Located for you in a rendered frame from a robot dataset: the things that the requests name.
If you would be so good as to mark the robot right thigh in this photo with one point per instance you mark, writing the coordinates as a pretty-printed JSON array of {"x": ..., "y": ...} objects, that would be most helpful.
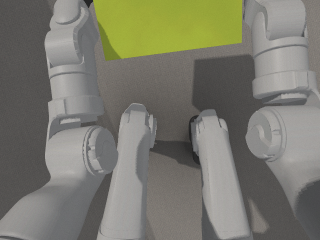
[{"x": 224, "y": 215}]

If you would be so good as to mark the left robot upper arm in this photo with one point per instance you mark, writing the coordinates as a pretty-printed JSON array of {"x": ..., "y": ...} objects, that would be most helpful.
[{"x": 78, "y": 160}]

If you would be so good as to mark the left robot forearm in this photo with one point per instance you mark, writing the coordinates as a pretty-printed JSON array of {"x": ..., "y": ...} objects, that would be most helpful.
[{"x": 72, "y": 70}]

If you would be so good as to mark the robot thigh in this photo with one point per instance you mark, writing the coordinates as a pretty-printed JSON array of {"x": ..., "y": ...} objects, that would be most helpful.
[
  {"x": 125, "y": 211},
  {"x": 224, "y": 215}
]

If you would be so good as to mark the carton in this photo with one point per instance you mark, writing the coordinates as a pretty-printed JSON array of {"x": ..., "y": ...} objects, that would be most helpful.
[{"x": 134, "y": 28}]

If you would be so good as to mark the right robot upper arm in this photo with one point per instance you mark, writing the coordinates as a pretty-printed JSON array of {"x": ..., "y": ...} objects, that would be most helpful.
[{"x": 287, "y": 138}]

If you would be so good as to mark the robot left thigh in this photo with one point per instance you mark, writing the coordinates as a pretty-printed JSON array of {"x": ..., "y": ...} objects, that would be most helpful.
[{"x": 125, "y": 211}]

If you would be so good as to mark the right robot forearm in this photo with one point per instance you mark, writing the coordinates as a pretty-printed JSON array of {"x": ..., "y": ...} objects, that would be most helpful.
[{"x": 280, "y": 52}]

